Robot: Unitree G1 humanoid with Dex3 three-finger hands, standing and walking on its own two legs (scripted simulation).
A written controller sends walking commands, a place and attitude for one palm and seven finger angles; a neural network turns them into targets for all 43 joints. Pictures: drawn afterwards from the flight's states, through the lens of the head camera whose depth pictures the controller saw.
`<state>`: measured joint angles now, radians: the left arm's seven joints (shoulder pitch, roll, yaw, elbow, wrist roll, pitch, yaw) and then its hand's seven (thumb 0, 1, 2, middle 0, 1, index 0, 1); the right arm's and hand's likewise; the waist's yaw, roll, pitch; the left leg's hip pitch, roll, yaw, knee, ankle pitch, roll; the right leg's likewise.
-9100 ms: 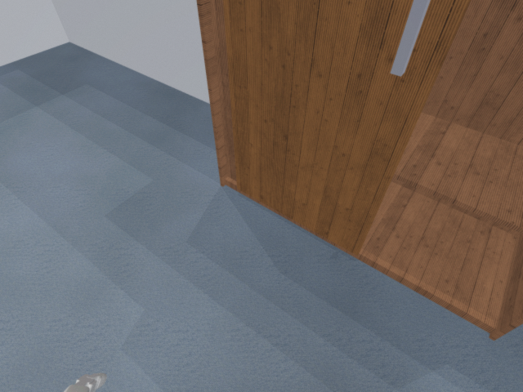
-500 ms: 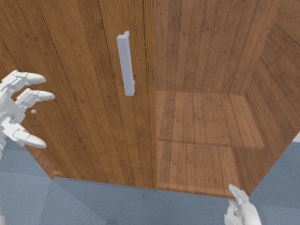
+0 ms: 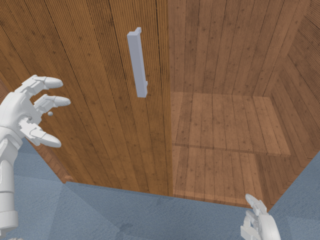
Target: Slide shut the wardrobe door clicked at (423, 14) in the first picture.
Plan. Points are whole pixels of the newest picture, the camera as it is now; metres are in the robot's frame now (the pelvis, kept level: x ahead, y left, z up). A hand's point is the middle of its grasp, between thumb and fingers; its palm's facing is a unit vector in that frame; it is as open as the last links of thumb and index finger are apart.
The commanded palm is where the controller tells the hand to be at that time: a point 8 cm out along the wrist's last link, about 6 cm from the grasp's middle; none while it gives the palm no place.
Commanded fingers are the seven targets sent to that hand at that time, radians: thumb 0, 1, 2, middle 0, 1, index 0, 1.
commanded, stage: move the hooked fingers beside the handle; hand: left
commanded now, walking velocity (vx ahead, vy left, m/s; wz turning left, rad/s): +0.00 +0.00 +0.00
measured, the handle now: (140, 63) +0.54 +0.12 +0.21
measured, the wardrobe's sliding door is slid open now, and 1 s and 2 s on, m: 0.55 0.55 0.55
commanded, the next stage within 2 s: none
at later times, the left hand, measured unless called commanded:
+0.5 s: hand (81, 90) +0.37 +0.23 +0.22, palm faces -0.04 -1.00 -0.05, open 14.0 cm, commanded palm +0.36 +0.28 +0.22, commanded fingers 0.00 -0.50 0.30 -0.30 -1.20 -0.30 -1.20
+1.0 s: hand (105, 78) +0.44 +0.19 +0.22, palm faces -0.04 -1.00 -0.02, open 14.0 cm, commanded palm +0.42 +0.25 +0.21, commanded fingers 0.00 -0.50 0.30 -0.30 -1.20 -0.30 -1.20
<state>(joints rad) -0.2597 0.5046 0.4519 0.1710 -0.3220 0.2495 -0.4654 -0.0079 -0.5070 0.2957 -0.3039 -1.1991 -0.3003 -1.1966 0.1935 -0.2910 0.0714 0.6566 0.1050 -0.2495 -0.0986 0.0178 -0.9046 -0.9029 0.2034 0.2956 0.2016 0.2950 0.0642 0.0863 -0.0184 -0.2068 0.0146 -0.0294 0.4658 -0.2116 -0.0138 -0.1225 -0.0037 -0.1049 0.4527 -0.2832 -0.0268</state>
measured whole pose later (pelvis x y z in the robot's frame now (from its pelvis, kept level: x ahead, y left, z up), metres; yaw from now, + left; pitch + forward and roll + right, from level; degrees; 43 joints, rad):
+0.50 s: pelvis +0.01 +0.01 +0.00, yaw -1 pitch -1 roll +0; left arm -0.45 0.42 0.37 0.28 -0.27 0.20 -0.36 -0.01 -0.51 0.30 -0.30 -1.20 -0.30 -1.20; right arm 0.22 -0.28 0.06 0.67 0.09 -0.21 -0.09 0.02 -0.91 -0.90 0.20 0.30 0.20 0.29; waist 0.02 0.06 -0.02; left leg -0.22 0.00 0.00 0.47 -0.24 0.01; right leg -0.14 -0.02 -0.07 0.46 -0.30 -0.01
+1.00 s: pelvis +0.02 +0.02 +0.00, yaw -2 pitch +1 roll +0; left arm -0.70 0.41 0.30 0.58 -0.21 0.19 -0.25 -0.01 -0.50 0.30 -0.30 -1.20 -0.30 -1.20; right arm 0.25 -0.27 0.05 0.70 0.07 -0.15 -0.09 0.02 -0.91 -0.90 0.20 0.30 0.20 0.29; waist -0.02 0.05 -0.02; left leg -0.24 0.00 0.01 0.47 -0.24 0.01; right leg -0.17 -0.02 -0.06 0.45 -0.29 0.00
